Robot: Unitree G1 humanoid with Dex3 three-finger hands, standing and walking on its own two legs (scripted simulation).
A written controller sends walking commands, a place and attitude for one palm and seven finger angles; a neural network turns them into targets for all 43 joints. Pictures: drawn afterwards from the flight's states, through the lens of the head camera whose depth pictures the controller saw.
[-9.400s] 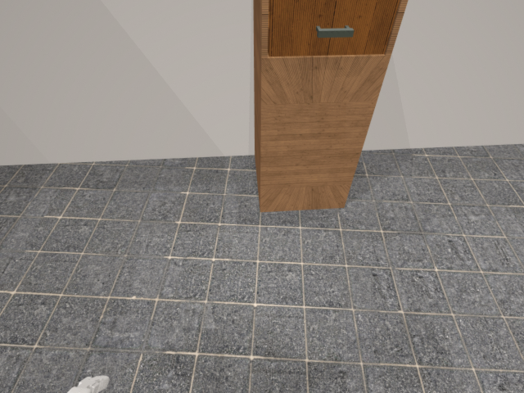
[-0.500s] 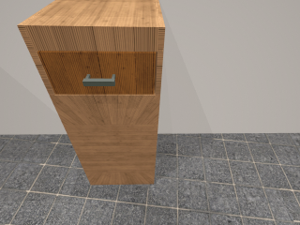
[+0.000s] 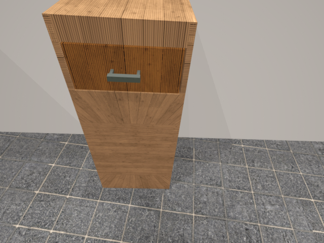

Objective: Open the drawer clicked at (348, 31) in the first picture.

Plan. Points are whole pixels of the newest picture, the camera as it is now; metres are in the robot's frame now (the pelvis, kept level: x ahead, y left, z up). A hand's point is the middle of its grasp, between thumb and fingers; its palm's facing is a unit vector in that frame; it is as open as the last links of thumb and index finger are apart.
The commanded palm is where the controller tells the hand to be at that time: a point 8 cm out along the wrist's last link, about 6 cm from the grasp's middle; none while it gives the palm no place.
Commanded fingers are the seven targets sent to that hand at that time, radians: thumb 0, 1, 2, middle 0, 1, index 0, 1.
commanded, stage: come to a stop and stand still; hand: left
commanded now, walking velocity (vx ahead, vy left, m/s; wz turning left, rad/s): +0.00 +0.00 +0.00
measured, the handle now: (124, 75) +0.60 +0.17 +0.11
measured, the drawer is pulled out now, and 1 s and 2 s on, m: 0.00 0.00 0.00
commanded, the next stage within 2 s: none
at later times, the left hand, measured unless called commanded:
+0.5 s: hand out of the picture -0.12 +0.16 -0.18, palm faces +0.18 -0.97 -0.16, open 7.3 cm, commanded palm none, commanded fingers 0.00 0.90 0.90 -0.20 -0.30 -0.20 -0.30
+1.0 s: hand out of the picture -0.10 +0.23 -0.17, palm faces +0.09 -0.99 -0.12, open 7.4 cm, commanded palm none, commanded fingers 0.00 0.90 0.90 -0.20 -0.30 -0.20 -0.30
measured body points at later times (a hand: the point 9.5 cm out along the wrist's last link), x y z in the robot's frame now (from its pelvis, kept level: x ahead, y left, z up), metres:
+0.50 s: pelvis -0.06 +0.01 -0.01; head -0.10 +0.00 +0.44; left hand -0.13 +0.21 -0.17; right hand -0.01 -0.22 -0.17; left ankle +0.08 +0.08 -0.73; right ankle -0.03 -0.10 -0.73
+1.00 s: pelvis -0.12 +0.05 +0.01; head -0.15 +0.09 +0.46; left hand -0.11 +0.28 -0.16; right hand -0.21 -0.15 -0.13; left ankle -0.16 +0.12 -0.74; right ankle -0.07 -0.09 -0.63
